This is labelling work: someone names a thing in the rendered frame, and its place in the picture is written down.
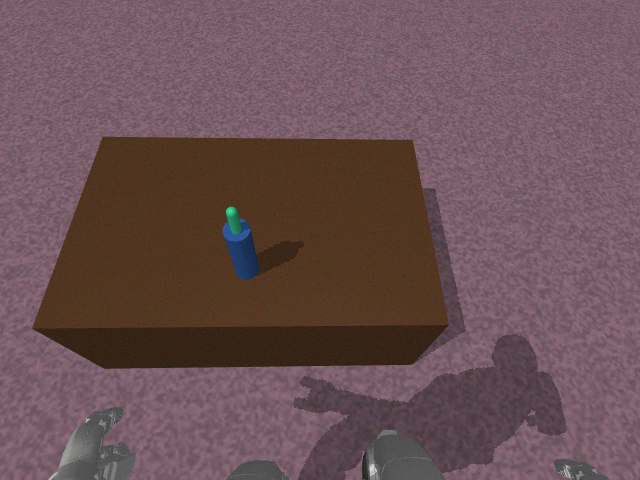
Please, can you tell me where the right robot hand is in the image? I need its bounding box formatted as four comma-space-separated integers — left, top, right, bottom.
554, 459, 609, 480

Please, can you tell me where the bottle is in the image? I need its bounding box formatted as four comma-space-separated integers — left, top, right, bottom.
222, 206, 259, 280

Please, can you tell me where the left robot arm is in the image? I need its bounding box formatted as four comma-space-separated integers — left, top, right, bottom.
48, 461, 100, 480

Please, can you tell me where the left robot hand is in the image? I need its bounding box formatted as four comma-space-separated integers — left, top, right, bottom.
58, 407, 136, 480

